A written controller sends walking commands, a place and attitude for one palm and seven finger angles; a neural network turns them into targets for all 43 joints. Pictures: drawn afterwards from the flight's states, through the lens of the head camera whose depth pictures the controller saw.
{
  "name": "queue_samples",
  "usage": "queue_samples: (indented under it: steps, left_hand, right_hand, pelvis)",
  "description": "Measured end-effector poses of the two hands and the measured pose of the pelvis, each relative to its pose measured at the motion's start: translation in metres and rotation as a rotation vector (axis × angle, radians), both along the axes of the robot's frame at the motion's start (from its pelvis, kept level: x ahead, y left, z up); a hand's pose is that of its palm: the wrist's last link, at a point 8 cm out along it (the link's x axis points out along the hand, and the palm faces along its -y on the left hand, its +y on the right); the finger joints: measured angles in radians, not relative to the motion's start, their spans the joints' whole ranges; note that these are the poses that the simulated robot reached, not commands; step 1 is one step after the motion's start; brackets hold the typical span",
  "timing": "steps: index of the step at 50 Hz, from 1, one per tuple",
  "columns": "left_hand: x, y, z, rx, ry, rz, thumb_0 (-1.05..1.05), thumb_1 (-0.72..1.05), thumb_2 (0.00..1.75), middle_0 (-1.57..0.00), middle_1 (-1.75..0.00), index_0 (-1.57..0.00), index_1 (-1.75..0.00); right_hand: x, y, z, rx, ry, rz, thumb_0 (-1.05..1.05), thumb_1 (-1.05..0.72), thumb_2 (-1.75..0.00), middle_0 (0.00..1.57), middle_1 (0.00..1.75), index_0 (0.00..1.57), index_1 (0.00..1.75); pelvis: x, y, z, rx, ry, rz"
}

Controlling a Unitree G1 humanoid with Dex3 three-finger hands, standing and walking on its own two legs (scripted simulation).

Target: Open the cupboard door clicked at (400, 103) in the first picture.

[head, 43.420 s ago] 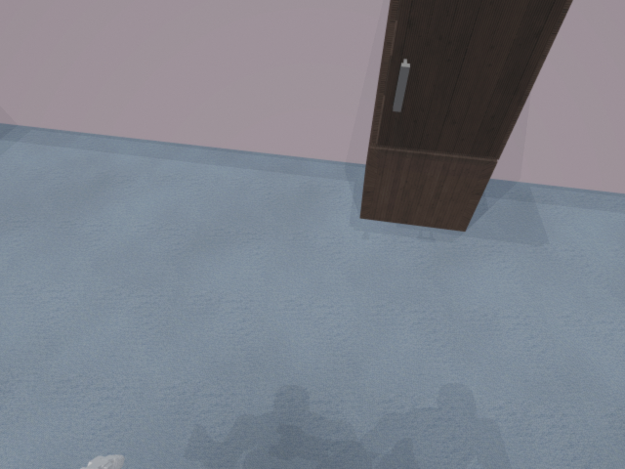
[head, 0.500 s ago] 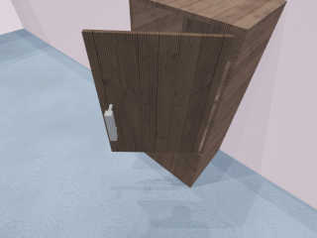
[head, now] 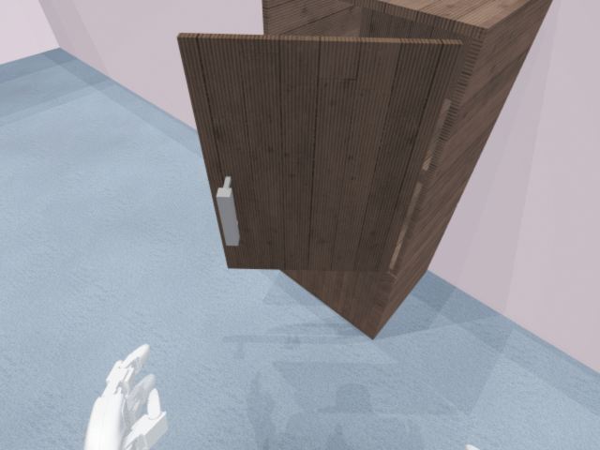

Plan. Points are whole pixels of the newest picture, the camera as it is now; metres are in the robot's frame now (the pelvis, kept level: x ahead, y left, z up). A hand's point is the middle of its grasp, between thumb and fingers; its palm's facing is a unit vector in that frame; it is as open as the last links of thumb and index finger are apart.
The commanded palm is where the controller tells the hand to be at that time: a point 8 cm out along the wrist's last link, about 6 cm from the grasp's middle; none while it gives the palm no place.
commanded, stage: raise the hand with hooked fingers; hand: left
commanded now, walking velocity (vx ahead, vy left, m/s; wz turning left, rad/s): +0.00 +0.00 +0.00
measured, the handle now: (230, 211) +0.60 +0.16 -0.08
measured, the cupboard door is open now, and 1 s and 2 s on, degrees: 40 40 40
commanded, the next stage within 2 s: move the hooked fingers beside the handle in 1.92 s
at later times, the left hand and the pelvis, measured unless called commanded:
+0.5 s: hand (172, 395) +0.21 +0.19 -0.06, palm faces -0.02 -1.00 -0.07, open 10.2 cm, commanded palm +0.19 +0.24 -0.05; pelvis +0.00 -0.02 -0.11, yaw -1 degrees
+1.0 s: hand (154, 360) +0.26 +0.23 -0.06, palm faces +0.00 -1.00 -0.06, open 13.1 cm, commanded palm +0.24 +0.28 -0.05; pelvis +0.01 -0.01 -0.10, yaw -2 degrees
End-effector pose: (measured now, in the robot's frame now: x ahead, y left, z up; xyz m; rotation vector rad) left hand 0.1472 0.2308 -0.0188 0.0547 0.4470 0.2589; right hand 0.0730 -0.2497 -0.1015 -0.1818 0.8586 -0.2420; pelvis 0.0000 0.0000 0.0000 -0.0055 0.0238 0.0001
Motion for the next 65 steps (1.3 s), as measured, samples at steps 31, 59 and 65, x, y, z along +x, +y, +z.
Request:
queue_samples:
  steps: [31,59,65]
  left_hand:
    - [0.069,0.020,-0.035,-0.019,-0.328,-0.270,0.01,0.17,0.59,-0.25,-0.78,-0.25,-0.77]
    - [0.102,0.066,-0.033,0.009,-0.401,-0.267,-0.01,-0.44,0.33,-0.30,-1.17,-0.29,-1.16]
    - [0.113,0.076,-0.032,0.010,-0.410,-0.271,-0.01,-0.48,0.31,-0.30,-1.19,-0.30,-1.19]
  right_hand:
    - [0.106,0.007,-0.085,0.033,-0.107,0.119,0.01,-0.90,-0.90,0.21,0.30,0.21,0.30]
    - [0.111,0.000,-0.062,-0.053,-0.136,0.162,0.01,-0.90,-0.90,0.21,0.30,0.20,0.30]
    - [0.102,0.001,-0.068,-0.054,-0.105,0.166,0.01,-0.90,-0.90,0.21,0.30,0.21,0.30]
  pelvis:
    - [0.009,-0.020,-0.101,-0.040,0.316,-0.017]
    - [0.010,-0.008,-0.098,-0.049,0.330,-0.016]
    - [0.008,-0.007,-0.099,-0.050,0.333,-0.017]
